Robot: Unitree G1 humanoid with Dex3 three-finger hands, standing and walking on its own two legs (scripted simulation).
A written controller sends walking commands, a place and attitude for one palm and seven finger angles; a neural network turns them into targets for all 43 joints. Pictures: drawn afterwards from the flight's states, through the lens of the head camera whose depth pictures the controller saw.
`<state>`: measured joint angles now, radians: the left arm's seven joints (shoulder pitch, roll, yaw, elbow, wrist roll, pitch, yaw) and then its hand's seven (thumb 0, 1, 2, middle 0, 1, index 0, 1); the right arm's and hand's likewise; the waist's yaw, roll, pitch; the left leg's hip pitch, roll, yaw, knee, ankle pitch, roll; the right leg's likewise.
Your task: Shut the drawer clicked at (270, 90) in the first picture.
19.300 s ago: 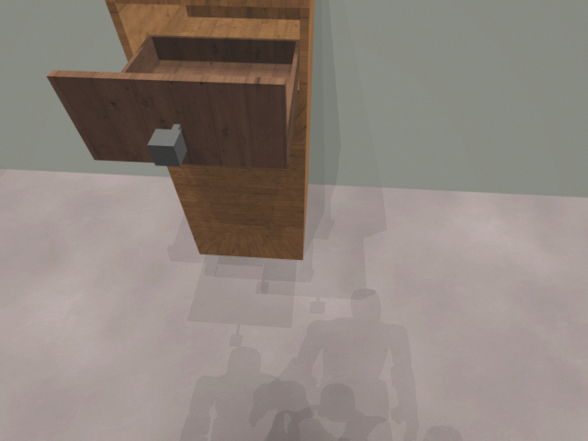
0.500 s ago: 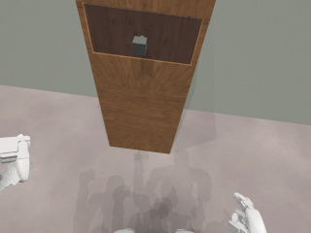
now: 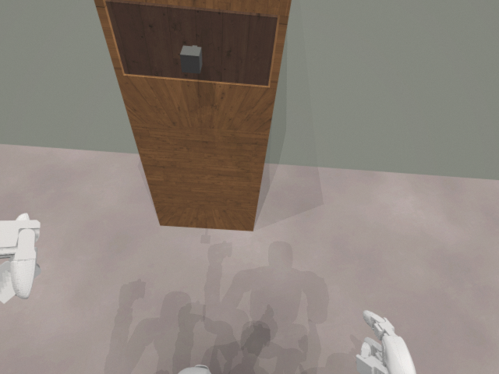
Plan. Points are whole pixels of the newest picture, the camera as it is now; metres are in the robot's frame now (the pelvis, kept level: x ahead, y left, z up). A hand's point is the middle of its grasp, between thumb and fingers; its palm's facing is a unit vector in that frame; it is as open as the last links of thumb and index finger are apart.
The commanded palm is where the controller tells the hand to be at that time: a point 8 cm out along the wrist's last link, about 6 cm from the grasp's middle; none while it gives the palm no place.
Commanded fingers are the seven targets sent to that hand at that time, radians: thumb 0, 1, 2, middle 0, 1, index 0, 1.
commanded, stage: stop stepping back and stand still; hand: left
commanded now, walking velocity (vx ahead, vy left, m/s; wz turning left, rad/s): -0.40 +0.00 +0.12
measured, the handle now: (192, 55) +0.77 +0.22 +0.10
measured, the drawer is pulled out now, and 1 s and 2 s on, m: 0.00 0.00 0.00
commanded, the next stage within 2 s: let the arm hang, fingers relaxed in 1.20 s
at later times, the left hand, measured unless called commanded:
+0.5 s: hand out of the picture +0.03 +0.25 +0.18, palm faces +0.50 -0.78 -0.38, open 3.2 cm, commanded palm -0.02 +0.27 +0.18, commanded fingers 0.00 0.90 0.90 -1.40 -1.60 -1.40 -1.60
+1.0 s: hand out of the picture -0.03 +0.25 +0.16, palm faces +0.48 -0.78 -0.41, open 3.2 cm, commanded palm -0.09 +0.28 +0.18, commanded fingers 0.00 0.90 0.90 -1.40 -1.60 -1.40 -1.60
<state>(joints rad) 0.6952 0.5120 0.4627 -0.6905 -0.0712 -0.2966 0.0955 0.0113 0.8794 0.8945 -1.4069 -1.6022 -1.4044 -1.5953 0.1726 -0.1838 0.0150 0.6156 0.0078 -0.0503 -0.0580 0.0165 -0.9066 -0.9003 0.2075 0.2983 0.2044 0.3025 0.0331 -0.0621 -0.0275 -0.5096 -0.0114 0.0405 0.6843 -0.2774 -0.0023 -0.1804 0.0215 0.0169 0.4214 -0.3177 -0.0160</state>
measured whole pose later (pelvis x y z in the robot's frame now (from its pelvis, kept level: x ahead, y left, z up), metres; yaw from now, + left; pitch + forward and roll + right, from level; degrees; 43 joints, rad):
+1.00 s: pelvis -0.20 -0.01 +0.00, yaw +4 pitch -1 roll +2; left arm 0.61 0.33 0.36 -0.55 0.00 -0.21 0.15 0.01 0.88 0.90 -1.41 -1.60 -1.41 -1.60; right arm 0.24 -0.22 -0.01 0.67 -0.02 -0.12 -0.09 0.02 -0.91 -0.90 0.21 0.30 0.20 0.30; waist 0.01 -0.05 -0.01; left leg -0.33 0.03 0.09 0.69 -0.36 0.03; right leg -0.33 -0.06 -0.07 0.56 -0.27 -0.03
